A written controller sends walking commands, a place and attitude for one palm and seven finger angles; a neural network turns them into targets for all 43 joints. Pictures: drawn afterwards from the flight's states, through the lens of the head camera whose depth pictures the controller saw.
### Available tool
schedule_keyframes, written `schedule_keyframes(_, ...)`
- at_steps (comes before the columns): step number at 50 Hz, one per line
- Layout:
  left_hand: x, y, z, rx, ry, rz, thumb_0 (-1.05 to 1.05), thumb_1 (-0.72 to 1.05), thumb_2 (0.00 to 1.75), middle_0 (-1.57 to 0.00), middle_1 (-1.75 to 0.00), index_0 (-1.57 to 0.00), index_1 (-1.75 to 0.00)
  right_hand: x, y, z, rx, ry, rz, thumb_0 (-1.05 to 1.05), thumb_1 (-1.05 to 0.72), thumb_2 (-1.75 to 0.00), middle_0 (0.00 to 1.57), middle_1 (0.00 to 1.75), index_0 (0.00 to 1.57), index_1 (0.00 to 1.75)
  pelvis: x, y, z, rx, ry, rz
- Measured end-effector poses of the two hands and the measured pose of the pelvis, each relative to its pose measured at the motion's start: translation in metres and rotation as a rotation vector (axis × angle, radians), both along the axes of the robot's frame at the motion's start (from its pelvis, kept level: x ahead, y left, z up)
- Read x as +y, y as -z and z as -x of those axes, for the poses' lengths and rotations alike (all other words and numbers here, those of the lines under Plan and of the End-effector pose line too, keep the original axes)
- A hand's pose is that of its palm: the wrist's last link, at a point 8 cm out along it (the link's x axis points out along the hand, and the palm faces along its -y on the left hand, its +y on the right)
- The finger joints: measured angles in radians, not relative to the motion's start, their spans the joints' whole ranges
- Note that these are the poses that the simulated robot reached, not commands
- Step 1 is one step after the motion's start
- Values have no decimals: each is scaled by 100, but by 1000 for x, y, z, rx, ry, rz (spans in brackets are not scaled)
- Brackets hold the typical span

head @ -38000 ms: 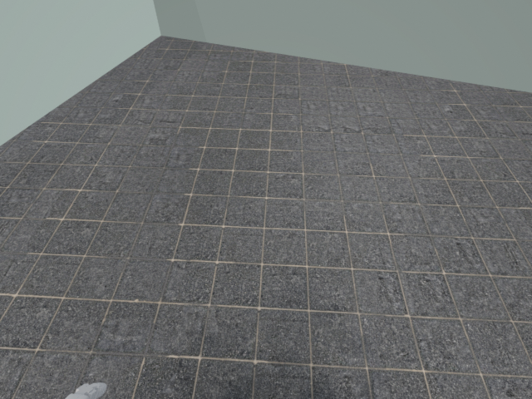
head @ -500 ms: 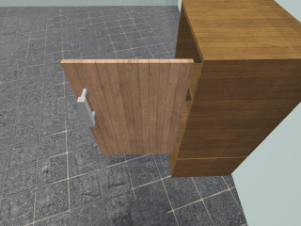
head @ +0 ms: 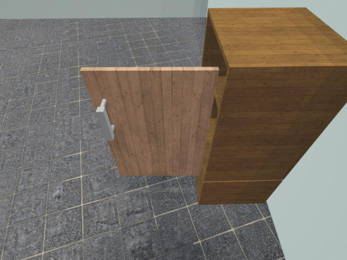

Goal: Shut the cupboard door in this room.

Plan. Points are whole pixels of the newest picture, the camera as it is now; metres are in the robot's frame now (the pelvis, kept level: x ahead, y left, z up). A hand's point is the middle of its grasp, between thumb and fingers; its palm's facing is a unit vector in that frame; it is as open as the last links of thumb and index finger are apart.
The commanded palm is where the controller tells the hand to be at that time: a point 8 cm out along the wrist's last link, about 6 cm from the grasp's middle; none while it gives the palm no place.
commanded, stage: look again from close up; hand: left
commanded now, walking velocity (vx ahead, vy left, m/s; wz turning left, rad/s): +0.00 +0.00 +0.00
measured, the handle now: (107, 120) +0.53 +0.25 -0.02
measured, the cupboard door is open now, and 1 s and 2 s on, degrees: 89 89 89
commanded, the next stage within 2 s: shuffle to correct the standing spot in 0.54 s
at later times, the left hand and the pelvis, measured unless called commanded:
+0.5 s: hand out of the picture +0.03 +0.16 -0.17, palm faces +0.03 -0.98 -0.19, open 7.4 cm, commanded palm none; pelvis +0.03 -0.01 +0.00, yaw +0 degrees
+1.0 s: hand out of the picture +0.04 +0.19 -0.19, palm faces +0.05 -0.98 -0.20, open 7.4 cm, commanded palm none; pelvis +0.08 +0.01 -0.01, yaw +0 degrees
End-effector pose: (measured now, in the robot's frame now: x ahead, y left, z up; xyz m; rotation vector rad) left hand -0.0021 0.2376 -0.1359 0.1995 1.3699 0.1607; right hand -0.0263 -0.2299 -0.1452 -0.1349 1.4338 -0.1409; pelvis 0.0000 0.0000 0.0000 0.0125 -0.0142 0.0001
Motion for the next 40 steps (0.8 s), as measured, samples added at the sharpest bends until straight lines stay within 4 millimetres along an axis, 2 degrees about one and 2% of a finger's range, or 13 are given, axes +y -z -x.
schedule_keyframes(4,-7,2,13,55,-16,19,1,91,90,-20,-30,-20,-30,2,-2,8,46,8,-1,1,-91,-90,20,30,20,30,-1,-1,-5,3,0,2)
schedule_keyframes(9,-17,5,15,81,-28,43,1,91,90,-20,-30,-20,-30,7,-3,-1,47,8,-7,1,-91,-90,20,30,20,30,-3,-2,-11,1,0,4)
schedule_keyframes(16,-28,8,-3,50,-35,62,1,91,90,-20,-30,-20,-30,13,-1,-37,-21,-11,-18,1,-91,-90,20,30,20,30,-5,-3,-19,-2,-3,4)
schedule_keyframes(25,-26,7,-26,2,-30,50,1,92,90,-20,-30,-20,-30,-2,-4,-70,-84,-27,16,2,-93,-90,20,30,20,30,-8,-3,-28,-5,-2,2)
schedule_keyframes(32,-20,4,-35,-10,-29,30,1,91,90,-20,-30,-20,-30,-7,-5,-82,-97,-38,19,1,-92,-90,20,30,20,30,-11,-4,-32,-2,-5,1)
schedule_keyframes(40,-17,7,-36,0,-51,26,0,91,90,-20,-30,-20,-30,-7,0,-83,-61,-54,8,1,-92,-90,20,30,20,30,-11,0,-43,2,-15,6)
